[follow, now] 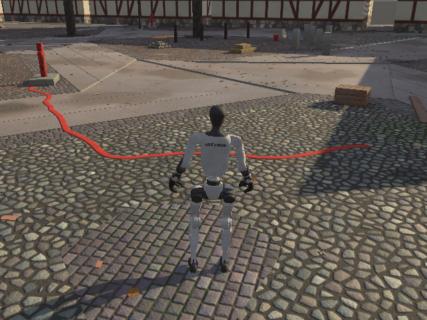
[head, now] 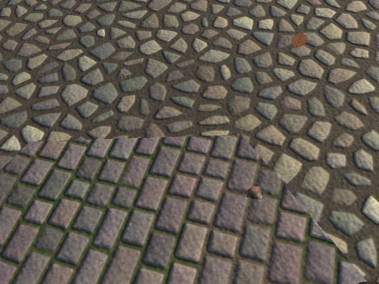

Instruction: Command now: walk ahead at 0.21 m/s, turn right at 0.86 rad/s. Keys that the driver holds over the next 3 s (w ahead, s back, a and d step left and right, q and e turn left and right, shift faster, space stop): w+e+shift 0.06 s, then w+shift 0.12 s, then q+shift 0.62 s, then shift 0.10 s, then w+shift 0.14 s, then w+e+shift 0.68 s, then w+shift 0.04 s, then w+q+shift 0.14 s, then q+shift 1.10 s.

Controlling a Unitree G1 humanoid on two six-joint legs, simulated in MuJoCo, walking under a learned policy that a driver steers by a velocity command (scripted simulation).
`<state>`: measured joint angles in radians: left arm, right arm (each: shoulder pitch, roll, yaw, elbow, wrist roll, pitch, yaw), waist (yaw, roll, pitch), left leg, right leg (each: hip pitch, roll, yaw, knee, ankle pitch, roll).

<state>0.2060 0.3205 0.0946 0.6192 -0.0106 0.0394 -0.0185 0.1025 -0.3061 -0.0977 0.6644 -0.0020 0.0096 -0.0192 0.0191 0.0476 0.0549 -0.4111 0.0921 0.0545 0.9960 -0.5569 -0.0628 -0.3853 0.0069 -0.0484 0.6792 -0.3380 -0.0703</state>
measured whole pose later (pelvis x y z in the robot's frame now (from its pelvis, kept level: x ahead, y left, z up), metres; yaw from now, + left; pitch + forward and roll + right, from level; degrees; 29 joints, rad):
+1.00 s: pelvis +0.32 -0.01 +0.01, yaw +21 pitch +2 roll +0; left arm 0.20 0.29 0.06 0.67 0.02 -0.04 0.01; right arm 0.15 -0.32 -0.06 0.61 0.02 0.03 -0.03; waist 0.01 0.03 -0.01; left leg -0.40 -0.16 -0.23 0.85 -0.47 0.03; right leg -0.35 0.06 0.11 0.51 -0.20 -0.01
